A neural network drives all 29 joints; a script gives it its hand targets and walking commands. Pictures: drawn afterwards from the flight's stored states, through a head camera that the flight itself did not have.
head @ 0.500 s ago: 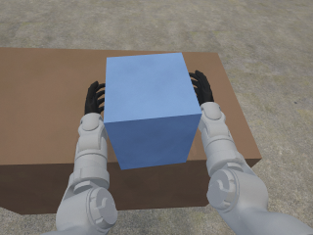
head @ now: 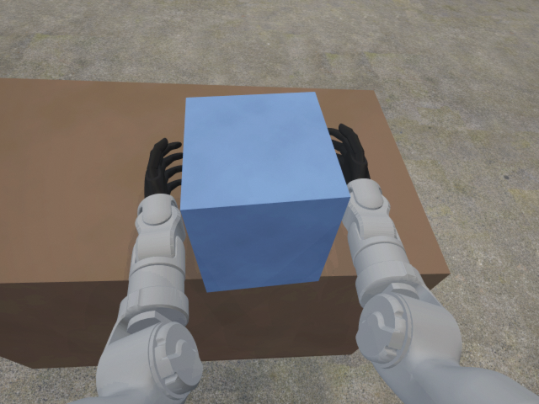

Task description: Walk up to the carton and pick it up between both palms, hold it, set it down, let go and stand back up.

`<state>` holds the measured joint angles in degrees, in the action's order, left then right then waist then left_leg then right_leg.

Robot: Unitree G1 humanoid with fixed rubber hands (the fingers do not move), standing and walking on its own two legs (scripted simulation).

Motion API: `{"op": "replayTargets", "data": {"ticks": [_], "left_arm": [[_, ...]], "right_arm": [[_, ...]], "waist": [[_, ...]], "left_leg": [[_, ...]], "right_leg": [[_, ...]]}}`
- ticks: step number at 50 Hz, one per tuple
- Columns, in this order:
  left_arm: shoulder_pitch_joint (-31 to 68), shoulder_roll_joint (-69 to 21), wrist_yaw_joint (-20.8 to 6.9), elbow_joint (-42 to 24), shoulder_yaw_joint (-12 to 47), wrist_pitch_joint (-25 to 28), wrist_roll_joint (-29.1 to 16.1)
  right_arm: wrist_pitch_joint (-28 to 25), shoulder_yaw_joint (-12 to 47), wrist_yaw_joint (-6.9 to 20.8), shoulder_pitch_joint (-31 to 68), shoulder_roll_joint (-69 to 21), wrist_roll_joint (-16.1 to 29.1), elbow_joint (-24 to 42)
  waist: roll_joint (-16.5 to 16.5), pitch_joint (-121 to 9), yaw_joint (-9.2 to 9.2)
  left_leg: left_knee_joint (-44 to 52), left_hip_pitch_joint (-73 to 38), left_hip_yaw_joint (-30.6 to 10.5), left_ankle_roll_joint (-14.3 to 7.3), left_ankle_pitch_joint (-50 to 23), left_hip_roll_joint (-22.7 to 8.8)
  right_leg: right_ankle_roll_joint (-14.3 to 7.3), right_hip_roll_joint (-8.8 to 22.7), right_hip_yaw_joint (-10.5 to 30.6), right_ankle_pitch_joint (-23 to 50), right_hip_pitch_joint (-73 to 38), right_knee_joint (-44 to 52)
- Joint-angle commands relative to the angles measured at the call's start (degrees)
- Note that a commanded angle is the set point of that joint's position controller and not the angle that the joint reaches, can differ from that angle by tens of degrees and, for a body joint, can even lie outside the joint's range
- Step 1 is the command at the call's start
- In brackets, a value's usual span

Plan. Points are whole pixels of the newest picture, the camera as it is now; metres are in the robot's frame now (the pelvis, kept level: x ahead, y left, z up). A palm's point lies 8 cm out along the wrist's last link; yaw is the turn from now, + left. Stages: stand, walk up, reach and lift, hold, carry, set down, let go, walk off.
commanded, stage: set down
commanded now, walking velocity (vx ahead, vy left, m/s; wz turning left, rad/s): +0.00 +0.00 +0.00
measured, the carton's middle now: (258, 197) +0.42 +0.03 +0.04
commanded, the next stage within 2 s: none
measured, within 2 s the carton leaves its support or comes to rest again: neither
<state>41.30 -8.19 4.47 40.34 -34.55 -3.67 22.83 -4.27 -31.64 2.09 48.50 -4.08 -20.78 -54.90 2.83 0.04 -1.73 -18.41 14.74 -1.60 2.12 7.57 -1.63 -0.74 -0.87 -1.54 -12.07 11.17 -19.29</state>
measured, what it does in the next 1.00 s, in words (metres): stands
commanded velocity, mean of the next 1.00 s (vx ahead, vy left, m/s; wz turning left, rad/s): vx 0.00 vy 0.00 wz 0.00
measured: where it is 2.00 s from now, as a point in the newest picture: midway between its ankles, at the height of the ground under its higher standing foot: outside the picture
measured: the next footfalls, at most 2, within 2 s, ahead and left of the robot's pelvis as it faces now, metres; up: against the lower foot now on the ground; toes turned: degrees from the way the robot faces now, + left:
none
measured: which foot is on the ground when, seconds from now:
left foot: down 0.00-1.00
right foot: down 0.00-1.00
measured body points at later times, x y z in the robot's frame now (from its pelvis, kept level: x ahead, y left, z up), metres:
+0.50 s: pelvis -0.01 +0.00 +0.00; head +0.04 +0.02 +0.44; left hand +0.40 +0.18 +0.06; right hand +0.44 -0.13 +0.07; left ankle +0.02 +0.14 -0.75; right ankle -0.03 -0.10 -0.75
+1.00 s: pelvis -0.04 +0.01 +0.00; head -0.01 +0.02 +0.44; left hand +0.33 +0.20 +0.03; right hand +0.37 -0.15 +0.06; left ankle +0.02 +0.14 -0.75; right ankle -0.03 -0.10 -0.75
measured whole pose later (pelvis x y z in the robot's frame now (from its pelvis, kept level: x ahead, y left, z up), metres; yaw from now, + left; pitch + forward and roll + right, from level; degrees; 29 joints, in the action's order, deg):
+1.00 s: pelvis -0.04 +0.01 +0.00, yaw -1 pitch +9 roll -1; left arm 28.8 0.2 10.9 44.7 -10.5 4.4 4.0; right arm -8.6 1.1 -0.2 38.3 12.4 15.1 -59.8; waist 1.5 -6.0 -4.2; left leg -20.6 25.0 -1.6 2.1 4.3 -2.7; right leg -0.8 -1.9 -1.5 -7.5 20.6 -19.3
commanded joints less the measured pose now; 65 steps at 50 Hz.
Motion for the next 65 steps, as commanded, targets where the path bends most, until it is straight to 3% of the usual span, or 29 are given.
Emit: {"op": "replayTargets", "data": {"ticks": [1, 2, 3, 4, 7, 10, 11, 12, 13, 14, 16, 20, 24, 26, 30, 31, 34, 35, 37, 42, 43, 44, 46, 50, 53, 54, 59, 64, 65], "left_arm": [[26.7, 8.6, 4.8, 2.5, 12.0, 3.5, -5.6], [27.0, 10.7, 5.5, 2.7, 13.4, 3.9, -7.3], [26.6, 11.7, 6.0, 5.3, 12.5, 3.6, -8.1], [28.0, 14.0, 6.7, 7.8, 13.4, 3.8, -9.9], [27.7, 12.9, 7.7, 6.4, 18.5, 6.3, -15.4], [28.9, 13.6, 8.2, 7.4, 21.3, 8.1, -18.7], [29.5, 14.5, 8.4, 8.1, 20.8, 8.4, -18.7], [24.5, 13.3, 8.1, 7.5, 22.8, 7.7, -19.0], [26.4, 14.3, 8.0, 7.9, 21.6, 8.0, -18.9], [23.7, 13.9, 7.7, 7.5, 21.8, 7.9, -18.6], [26.3, 15.7, 7.8, 7.7, 22.3, 7.3, -19.5], [18.5, 14.2, 7.2, 3.6, 23.1, 5.8, -18.9], [16.8, 14.8, 6.4, 2.2, 23.4, 6.0, -19.6], [15.6, 15.7, 5.6, 1.9, 22.5, 7.3, -20.2], [13.3, 16.3, 5.5, -3.7, 22.4, 9.6, -20.4], [13.2, 17.2, 5.3, -3.4, 22.2, 10.6, -21.3], [10.2, 16.4, 5.5, -6.9, 23.2, 11.8, -21.7], [11.8, 16.8, 5.4, -4.5, 22.9, 11.6, -21.2], [13.2, 15.5, 5.8, -5.6, 25.6, 12.1, -22.5], [8.3, 15.3, 6.8, -10.1, 26.7, 12.1, -23.8], [8.3, 16.1, 7.2, -12.8, 26.7, 12.2, -23.7], [7.8, 15.0, 7.1, -10.5, 27.5, 11.7, -23.8], [4.8, 14.8, 7.2, -16.2, 27.3, 11.0, -23.4], [0.1, 13.5, 6.7, -18.7, 29.7, 8.1, -23.5], [-3.7, 14.3, 6.1, -21.5, 29.9, 6.2, -24.1], [-4.6, 14.2, 5.9, -22.7, 30.2, 5.8, -24.2], [-8.4, 13.7, 5.5, -25.1, 30.4, 4.0, -24.0], [-16.3, 12.7, 4.7, -30.2, 30.4, 2.7, -22.7], [-20.6, 11.8, 4.4, -32.6, 31.7, 2.4, -22.5]], "right_arm": [[-2.1, 15.9, -1.7, 25.2, 5.4, 12.9, -2.2], [-2.2, 16.4, -2.5, 24.7, 8.9, 14.8, -3.2], [-2.0, 18.3, -3.0, 26.9, 10.0, 16.7, -3.2], [-2.4, 20.0, -3.7, 27.9, 12.9, 19.6, -3.4], [-4.5, 23.8, -4.8, 30.0, 16.3, 24.8, -0.7], [-6.3, 25.1, -5.5, 31.8, 18.8, 27.1, 1.5], [-6.7, 25.9, -5.8, 32.4, 19.5, 28.4, 2.9], [-6.8, 26.7, -5.4, 28.2, 21.4, 29.2, 0.6], [-6.6, 28.3, -5.6, 29.7, 21.4, 30.4, 0.1], [-6.9, 28.3, -5.4, 26.7, 22.9, 30.4, -0.4], [-6.2, 28.7, -5.5, 28.8, 24.6, 31.8, -1.4], [-6.8, 30.6, -4.8, 20.2, 26.3, 34.9, -4.7], [-6.8, 33.3, -4.4, 19.3, 27.1, 36.6, -3.6], [-7.2, 35.7, -4.1, 19.2, 26.2, 37.9, -1.1], [-7.7, 35.5, -3.7, 15.6, 27.1, 37.7, -0.1], [-7.9, 36.7, -3.7, 15.7, 26.9, 38.3, 1.2], [-7.6, 36.5, -3.1, 12.2, 26.8, 38.6, 0.5], [-6.7, 37.0, -2.9, 14.0, 27.1, 38.4, -2.0], [-6.4, 36.3, -2.5, 14.4, 27.1, 38.2, -1.1], [-6.6, 35.5, -1.9, 8.8, 27.5, 38.2, 2.6], [-7.0, 35.6, -1.8, 9.2, 27.5, 38.7, 4.3], [-6.8, 35.4, -1.6, 8.6, 28.1, 38.1, 3.1], [-7.3, 35.6, -1.6, 6.2, 27.3, 38.8, 7.2], [-6.6, 34.7, -0.8, 2.0, 28.4, 38.4, 7.7], [-6.3, 33.6, -0.7, -2.0, 29.0, 37.9, 12.1], [-6.3, 34.9, -0.7, -1.9, 28.1, 38.3, 14.0], [-4.6, 33.0, -0.5, -7.3, 26.9, 36.7, 16.3], [-4.8, 33.6, -0.3, -15.7, 27.3, 37.3, 20.4], [-5.1, 33.4, 0.0, -19.7, 27.3, 37.8, 21.1]], "waist": [[-2.6, -29.2, -6.99], [-3.4, -30.5, -5.32], [-2.3, -30.4, -7.32], [-2.2, -31.7, -7.65], [-1.1, -39.9, -6.68], [-2.4, -47.9, -7.26], [-2.2, -50.3, -7.92], [-3.6, -47.7, -6.96], [-3.7, -47.7, -8.55], [-3.6, -48.1, -7.43], [-3.1, -45.3, -7.65], [-4.4, -41.7, -6.58], [-2.6, -37.8, -6.33], [-0.6, -39.1, -7.36], [-0.1, -40.7, -5.96], [0.8, -40.4, -6.76], [-0.6, -40.6, -5.48], [-0.5, -37.0, -6.38], [-1.3, -36.0, -4.97], [-1.0, -35.4, -3.69], [-2.4, -36.7, -4.67], [-2.2, -35.3, -3.83], [-2.2, -36.2, -3.17], [-3.0, -29.5, -1.53], [-0.6, -28.1, -0.14], [-1.1, -27.5, -1.00], [-0.1, -20.8, 0.34], [-0.2, -20.4, 0.86], [-0.5, -20.3, 1.90]], "left_leg": [[-4.5, -6.9, 9.2, -1.8, -21.3, 1.3], [-5.1, -6.9, 8.9, -1.1, -22.5, 1.2], [-5.0, -5.3, 9.1, -1.2, -21.2, 1.3], [-5.3, -4.4, 9.3, -0.9, -21.0, 1.2], [-6.9, -5.1, 8.3, 0.3, -22.7, 0.7], [-9.5, -5.4, 7.3, 1.5, -26.0, -0.3], [-10.3, -5.5, 7.5, 1.6, -27.4, -0.6], [-10.3, -7.8, 6.4, 2.3, -29.9, -1.0], [-10.4, -8.2, 6.8, 2.2, -30.2, -0.9], [-10.1, -8.6, 6.4, 2.2, -30.8, -1.1], [-10.0, -9.5, 6.2, 2.6, -29.7, -1.3], [-9.5, -12.8, 5.5, 2.8, -31.9, -1.2], [-8.5, -12.5, 5.9, 2.1, -29.6, -0.8], [-7.8, -10.2, 6.2, 1.0, -26.9, -0.3], [-6.9, -10.4, 6.1, 0.7, -25.9, -0.1], [-7.0, -9.0, 6.4, 0.4, -25.5, 0.0], [-6.2, -10.8, 5.8, 0.4, -23.5, -0.2], [-5.6, -10.6, 6.2, 0.2, -20.4, 0.0], [-4.7, -10.1, 5.6, 0.1, -15.1, -0.2], [-3.6, -12.7, 4.8, 0.3, -12.0, -0.3], [-3.4, -13.2, 4.9, 0.5, -11.7, -0.3], [-3.3, -12.8, 4.8, 0.4, -10.3, -0.3], [-3.6, -14.7, 4.8, 0.4, -12.9, -0.1], [-2.5, -15.8, 4.1, 0.4, -10.7, 0.0], [-1.8, -16.5, 3.6, -0.2, -9.8, 0.2], [-1.8, -15.5, 3.8, -0.4, -10.2, 0.3], [-0.8, -12.8, 3.7, -1.1, -8.0, 1.1], [-1.1, -15.3, 3.4, -1.3, -14.3, 1.4], [-1.2, -16.8, 2.7, -1.1, -15.9, 1.3]], "right_leg": [[2.8, -1.5, -0.7, 15.7, 1.6, 0.2], [2.6, -1.7, -0.6, 18.1, 1.9, 0.0], [2.5, -1.8, 0.1, 18.1, 1.2, -0.2], [2.7, -1.9, 0.4, 19.3, 0.7, -0.7], [2.1, -2.8, 0.5, 22.1, 0.3, -1.9], [0.7, -3.6, 0.8, 20.8, 2.3, -2.8], [0.4, -3.7, 0.8, 21.5, 2.7, -3.0], [-0.2, -4.0, 0.2, 22.1, 2.7, -2.7], [-0.2, -4.0, 0.5, 21.1, 3.7, -2.3], [-0.1, -4.1, 0.0, 22.3, 2.2, -2.4], [-0.6, -4.6, 0.0, 17.2, 5.5, -1.3], [-1.0, -4.5, 0.0, 19.2, 4.8, -0.3], [-0.6, -4.2, -0.2, 18.6, 3.7, 0.5], [0.3, -3.5, 0.8, 21.1, 0.0, -0.3], [0.6, -3.4, 0.9, 22.1, -1.8, -0.9], [1.0, -3.2, 1.3, 22.2, -2.6, -1.0], [0.5, -3.0, 1.2, 18.9, -1.5, -0.3], [0.7, -2.8, 1.4, 14.3, 0.4, 0.4], [0.2, -2.8, 1.2, 8.6, 3.3, 1.0], [0.2, -2.6, 1.3, 5.3, 2.9, 1.3], [-0.1, -2.5, 1.4, 4.6, 3.0, 1.3], [-0.3, -2.4, 1.5, 3.5, 3.6, 1.8], [-0.2, -2.5, 1.6, 6.0, 1.7, 1.8], [-0.6, -2.1, 1.1, 3.6, 2.3, 2.7], [-0.1, -2.1, 1.2, 3.9, 0.8, 3.0], [-0.4, -1.9, 1.6, 3.6, 0.3, 2.9], [0.2, -1.1, 2.2, 1.6, -0.1, 2.9], [0.2, -1.3, 1.9, 8.0, -3.1, 3.1], [-0.1, -1.7, 1.6, 10.2, -3.8, 3.2]]}}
